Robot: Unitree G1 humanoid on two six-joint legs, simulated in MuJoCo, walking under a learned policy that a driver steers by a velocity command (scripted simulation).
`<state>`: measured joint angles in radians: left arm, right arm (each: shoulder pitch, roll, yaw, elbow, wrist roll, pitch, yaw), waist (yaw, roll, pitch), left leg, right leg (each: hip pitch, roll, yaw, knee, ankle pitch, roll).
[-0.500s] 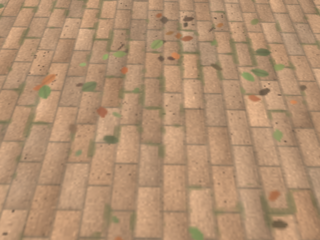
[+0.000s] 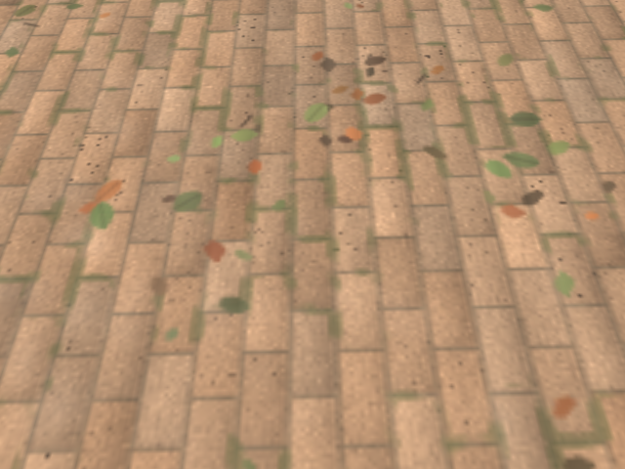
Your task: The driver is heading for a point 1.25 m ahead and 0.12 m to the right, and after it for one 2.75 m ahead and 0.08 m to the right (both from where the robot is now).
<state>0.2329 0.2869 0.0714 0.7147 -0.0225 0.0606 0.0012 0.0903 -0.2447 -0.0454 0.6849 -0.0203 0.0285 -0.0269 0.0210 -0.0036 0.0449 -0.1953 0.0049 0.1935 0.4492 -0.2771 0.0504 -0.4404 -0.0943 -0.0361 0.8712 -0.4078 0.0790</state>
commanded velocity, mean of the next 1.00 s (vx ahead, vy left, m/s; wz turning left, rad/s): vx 0.18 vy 0.00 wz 0.07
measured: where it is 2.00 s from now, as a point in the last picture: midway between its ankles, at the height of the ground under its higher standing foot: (354, 274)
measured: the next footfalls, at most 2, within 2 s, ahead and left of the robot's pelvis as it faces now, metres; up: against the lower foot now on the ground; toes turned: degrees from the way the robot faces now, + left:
right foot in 0.12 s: +0.04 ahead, -0.14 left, +0.00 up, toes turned -11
left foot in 0.64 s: +0.14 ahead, +0.06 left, +0.00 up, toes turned -10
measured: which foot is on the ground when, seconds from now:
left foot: down 0.00-0.12, up 0.14-0.62, down 0.64-1.00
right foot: up 0.00-0.10, down 0.12-0.66, up 0.68-1.00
